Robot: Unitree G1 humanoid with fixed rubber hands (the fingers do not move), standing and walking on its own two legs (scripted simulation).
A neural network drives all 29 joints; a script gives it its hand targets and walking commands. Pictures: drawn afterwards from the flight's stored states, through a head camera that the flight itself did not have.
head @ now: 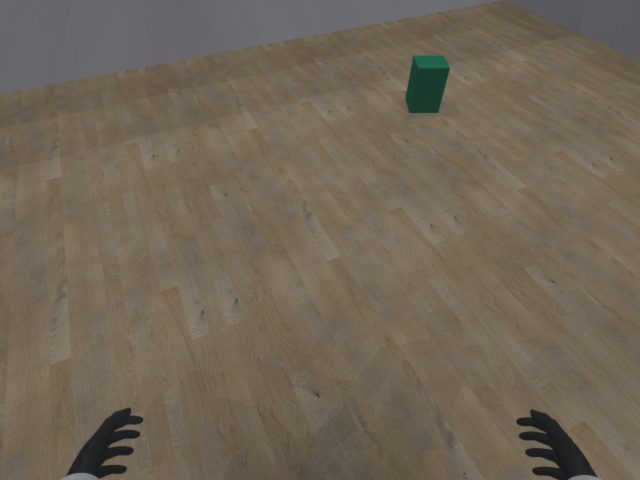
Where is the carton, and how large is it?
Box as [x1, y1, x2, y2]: [405, 55, 449, 112]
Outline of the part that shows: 414,55 405,98 409,112 437,112 449,67 442,55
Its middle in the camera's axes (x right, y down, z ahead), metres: +0.60 -0.88 +2.20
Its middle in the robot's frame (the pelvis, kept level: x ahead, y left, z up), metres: +2.16 -0.59 -0.62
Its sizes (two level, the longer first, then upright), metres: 0.168 0.152 0.265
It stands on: the floor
